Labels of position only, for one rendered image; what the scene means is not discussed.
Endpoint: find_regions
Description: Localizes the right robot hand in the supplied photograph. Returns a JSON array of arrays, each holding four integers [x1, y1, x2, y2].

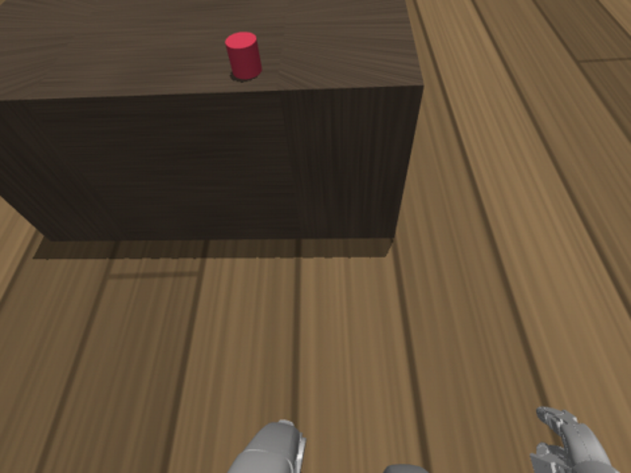
[[529, 407, 611, 473]]

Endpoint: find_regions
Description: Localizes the can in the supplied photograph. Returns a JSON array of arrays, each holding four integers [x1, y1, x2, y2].
[[225, 32, 262, 79]]

